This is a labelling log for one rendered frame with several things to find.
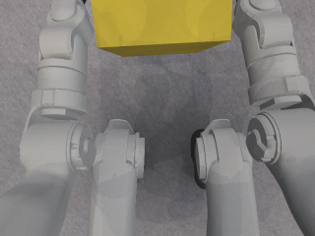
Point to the right robot forearm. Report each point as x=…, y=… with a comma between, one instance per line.
x=270, y=56

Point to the left robot upper arm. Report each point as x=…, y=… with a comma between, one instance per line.
x=53, y=154

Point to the right robot thigh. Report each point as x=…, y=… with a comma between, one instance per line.
x=231, y=201

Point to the carton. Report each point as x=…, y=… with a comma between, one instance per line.
x=131, y=28

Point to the left robot forearm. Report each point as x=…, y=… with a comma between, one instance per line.
x=62, y=65

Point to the robot left shin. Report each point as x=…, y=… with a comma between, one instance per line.
x=99, y=141

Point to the right robot upper arm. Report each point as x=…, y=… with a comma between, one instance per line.
x=285, y=141

